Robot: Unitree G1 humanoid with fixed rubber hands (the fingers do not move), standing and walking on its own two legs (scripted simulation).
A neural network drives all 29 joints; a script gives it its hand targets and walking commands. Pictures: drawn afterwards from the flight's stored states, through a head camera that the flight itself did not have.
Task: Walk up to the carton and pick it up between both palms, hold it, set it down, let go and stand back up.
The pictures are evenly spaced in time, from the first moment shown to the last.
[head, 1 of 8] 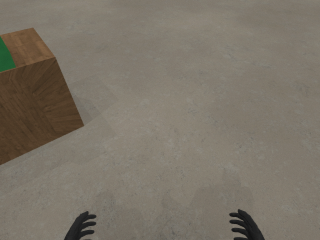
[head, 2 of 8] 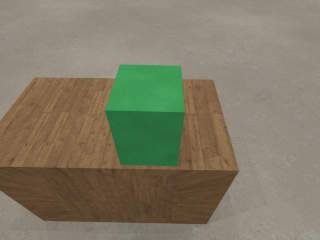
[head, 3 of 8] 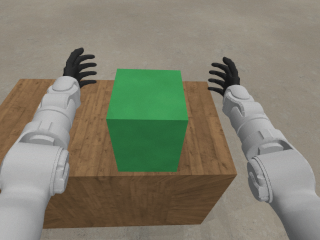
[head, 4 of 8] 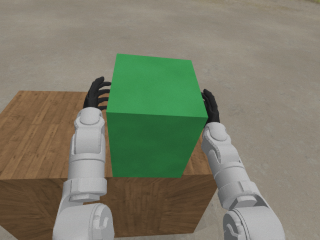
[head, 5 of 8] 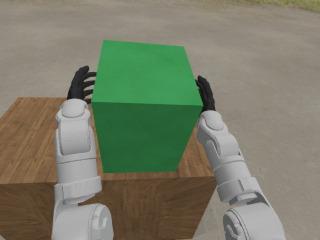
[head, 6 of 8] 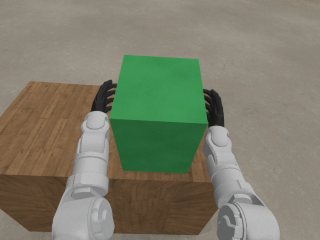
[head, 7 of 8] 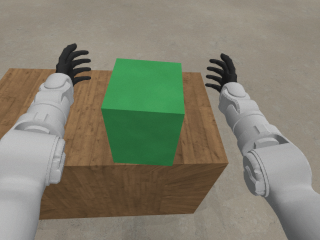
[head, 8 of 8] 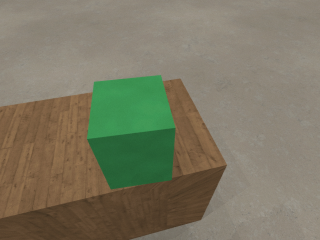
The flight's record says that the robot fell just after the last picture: no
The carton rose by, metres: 0.20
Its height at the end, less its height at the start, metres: +0.00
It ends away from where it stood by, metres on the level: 0.02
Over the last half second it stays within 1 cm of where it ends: yes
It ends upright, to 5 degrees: yes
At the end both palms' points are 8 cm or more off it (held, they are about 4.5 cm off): yes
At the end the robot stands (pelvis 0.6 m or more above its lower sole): yes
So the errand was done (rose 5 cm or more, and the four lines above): yes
